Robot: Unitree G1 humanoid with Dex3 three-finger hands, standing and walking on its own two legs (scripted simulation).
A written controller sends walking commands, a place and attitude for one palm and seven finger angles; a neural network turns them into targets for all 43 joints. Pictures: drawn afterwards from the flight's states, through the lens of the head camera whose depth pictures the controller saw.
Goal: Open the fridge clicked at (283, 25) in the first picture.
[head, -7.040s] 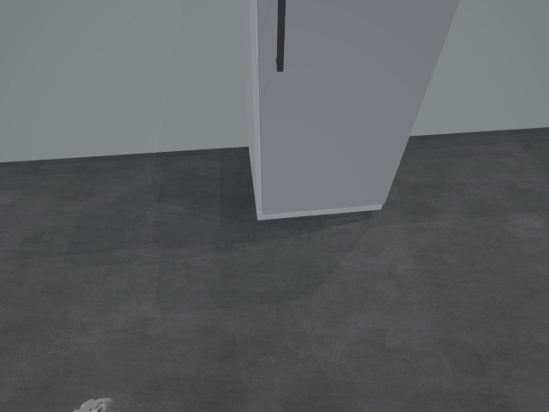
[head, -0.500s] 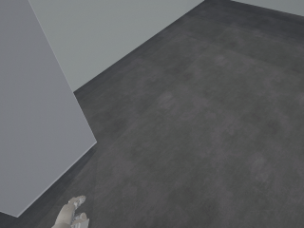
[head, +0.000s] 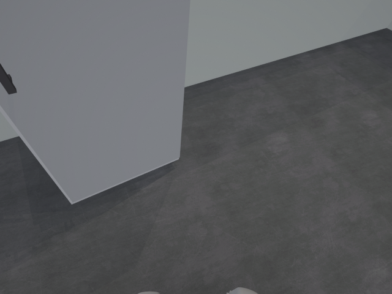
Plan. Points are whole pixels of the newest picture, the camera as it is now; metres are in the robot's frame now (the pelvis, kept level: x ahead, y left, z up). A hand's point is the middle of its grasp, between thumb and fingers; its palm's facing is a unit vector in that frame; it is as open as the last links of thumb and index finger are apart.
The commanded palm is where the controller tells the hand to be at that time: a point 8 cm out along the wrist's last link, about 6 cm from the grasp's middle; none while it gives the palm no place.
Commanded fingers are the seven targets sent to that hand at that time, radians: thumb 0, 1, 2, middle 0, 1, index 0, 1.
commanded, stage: turn to face it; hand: left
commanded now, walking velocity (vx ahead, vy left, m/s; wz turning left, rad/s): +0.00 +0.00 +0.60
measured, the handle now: out of the picture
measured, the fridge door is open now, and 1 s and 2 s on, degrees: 0 0 0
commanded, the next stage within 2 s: take the last steps up to it in 0.78 s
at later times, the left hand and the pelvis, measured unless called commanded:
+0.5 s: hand out of the picture +0.05 +0.19 -0.12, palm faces +0.29 -0.91 -0.30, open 7.4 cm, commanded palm none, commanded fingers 0.00 0.90 0.90 -0.20 -0.30 -0.20 -0.30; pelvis -0.02 -0.04 +0.01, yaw +18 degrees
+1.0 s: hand out of the picture -0.18 +0.16 -0.17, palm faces +0.52 -0.82 -0.23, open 7.4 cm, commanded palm none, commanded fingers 0.00 0.90 0.90 -0.20 -0.30 -0.20 -0.30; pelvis -0.07 -0.02 +0.01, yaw +28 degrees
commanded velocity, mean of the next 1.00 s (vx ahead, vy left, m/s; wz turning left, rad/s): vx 0.04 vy -0.01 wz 0.40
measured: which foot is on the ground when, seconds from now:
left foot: down 0.00-0.44, up 0.46-0.88, down 0.90-1.00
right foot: up 0.00-0.42, down 0.44-0.90, up 0.92-1.00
